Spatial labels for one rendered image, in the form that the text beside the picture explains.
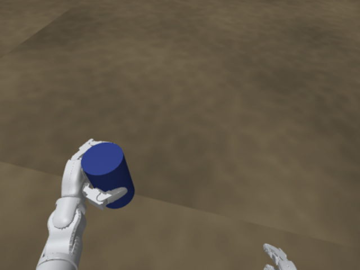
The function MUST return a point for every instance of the left robot hand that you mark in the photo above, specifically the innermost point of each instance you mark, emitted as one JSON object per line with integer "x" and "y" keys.
{"x": 76, "y": 183}

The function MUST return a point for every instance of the left robot arm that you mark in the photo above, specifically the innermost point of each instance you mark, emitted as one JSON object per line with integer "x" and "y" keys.
{"x": 66, "y": 225}

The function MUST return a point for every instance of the can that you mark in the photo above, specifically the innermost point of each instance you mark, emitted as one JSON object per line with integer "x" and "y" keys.
{"x": 106, "y": 168}

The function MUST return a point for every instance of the right robot hand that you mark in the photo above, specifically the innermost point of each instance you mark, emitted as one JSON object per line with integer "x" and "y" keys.
{"x": 279, "y": 258}

